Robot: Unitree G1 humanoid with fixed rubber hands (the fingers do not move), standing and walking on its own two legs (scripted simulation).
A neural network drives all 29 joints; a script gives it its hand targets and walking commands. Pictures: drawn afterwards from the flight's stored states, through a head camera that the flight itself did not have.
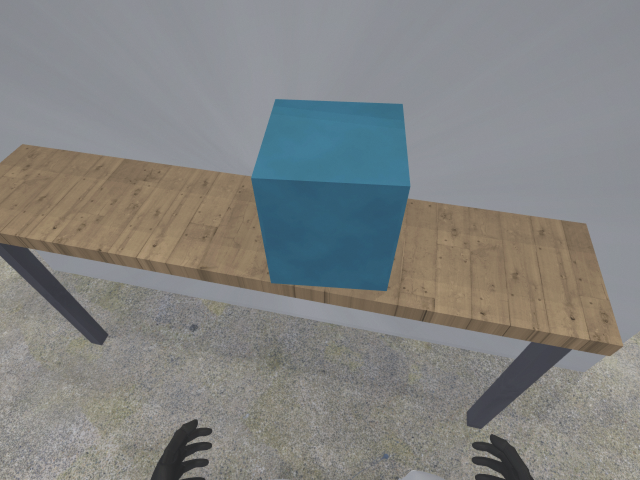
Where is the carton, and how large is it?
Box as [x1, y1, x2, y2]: [251, 99, 409, 290]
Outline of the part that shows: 275,99 251,177 271,282 386,290 409,189 409,176 402,104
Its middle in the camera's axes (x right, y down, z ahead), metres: +0.02 -0.07 +0.67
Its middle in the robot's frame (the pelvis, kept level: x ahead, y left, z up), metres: +0.54 +0.02 +0.01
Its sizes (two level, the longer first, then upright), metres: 0.210 0.200 0.250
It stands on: a table, 0.64 m high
